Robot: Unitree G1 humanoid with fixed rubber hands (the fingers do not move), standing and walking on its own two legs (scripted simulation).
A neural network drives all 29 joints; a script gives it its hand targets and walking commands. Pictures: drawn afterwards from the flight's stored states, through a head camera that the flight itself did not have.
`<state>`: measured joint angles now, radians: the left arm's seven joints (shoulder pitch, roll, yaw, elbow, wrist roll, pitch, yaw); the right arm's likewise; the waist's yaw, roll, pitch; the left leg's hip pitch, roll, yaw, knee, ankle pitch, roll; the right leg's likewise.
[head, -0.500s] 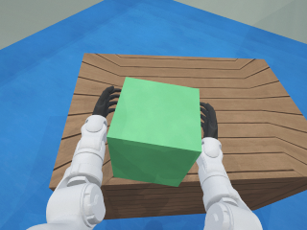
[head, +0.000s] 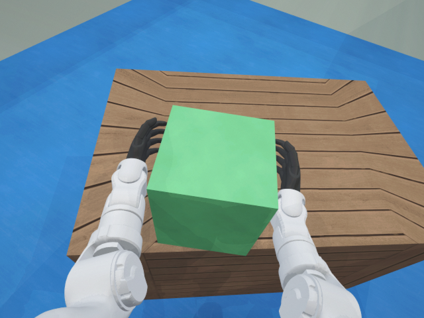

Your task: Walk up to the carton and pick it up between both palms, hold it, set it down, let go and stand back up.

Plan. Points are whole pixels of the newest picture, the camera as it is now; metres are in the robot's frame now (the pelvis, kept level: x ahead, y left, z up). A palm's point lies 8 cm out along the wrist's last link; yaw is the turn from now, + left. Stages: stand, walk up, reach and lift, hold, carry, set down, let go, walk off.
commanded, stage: set down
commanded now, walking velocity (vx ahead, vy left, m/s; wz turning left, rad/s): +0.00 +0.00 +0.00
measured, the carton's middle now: (212, 186) +0.38 +0.00 -0.02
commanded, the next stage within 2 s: none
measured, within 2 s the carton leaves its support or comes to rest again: neither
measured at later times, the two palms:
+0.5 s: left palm (139, 156) +0.40 +0.15 +0.05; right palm (288, 182) +0.36 -0.15 +0.04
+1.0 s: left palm (122, 154) +0.42 +0.18 +0.04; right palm (299, 180) +0.37 -0.19 +0.03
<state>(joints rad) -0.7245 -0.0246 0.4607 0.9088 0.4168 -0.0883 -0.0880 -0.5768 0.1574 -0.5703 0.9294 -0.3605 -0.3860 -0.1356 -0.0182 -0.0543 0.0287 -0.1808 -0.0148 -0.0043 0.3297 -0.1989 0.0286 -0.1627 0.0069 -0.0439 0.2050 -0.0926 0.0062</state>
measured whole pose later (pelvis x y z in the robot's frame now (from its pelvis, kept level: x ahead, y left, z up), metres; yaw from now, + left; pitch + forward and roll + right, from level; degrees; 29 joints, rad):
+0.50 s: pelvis +0.00 +0.00 +0.00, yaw +0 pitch +3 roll -1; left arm -0.74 -0.03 0.51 0.91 0.45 -0.11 -0.11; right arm -0.60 0.16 -0.60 0.94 -0.40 -0.43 -0.13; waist -0.01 -0.05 0.05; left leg -0.19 -0.02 0.00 0.34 -0.20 0.03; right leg -0.18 0.01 -0.04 0.24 -0.11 0.01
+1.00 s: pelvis -0.01 +0.01 -0.02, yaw -1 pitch +13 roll -3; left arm -0.91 0.25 0.04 1.45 -0.13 -0.34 0.00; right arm -0.78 -0.12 -0.02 1.35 0.25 -0.42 -0.16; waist -0.05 0.02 -0.15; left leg -0.54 0.01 0.00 0.64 -0.32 0.02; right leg -0.52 0.02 -0.05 0.50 -0.20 0.01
